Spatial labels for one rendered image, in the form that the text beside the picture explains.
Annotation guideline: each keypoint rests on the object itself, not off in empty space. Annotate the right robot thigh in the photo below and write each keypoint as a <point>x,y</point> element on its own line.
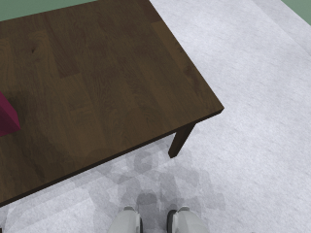
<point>188,222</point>

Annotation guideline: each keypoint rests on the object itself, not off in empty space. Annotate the left robot thigh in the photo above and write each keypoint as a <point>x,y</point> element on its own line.
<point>127,221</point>

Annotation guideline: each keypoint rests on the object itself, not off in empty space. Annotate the sponge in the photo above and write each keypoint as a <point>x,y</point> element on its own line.
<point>9,122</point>

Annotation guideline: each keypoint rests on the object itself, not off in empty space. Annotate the robot thigh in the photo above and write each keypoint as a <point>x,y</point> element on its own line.
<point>188,222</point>
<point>127,221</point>

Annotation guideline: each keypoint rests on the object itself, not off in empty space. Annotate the table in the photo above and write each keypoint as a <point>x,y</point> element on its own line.
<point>90,83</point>

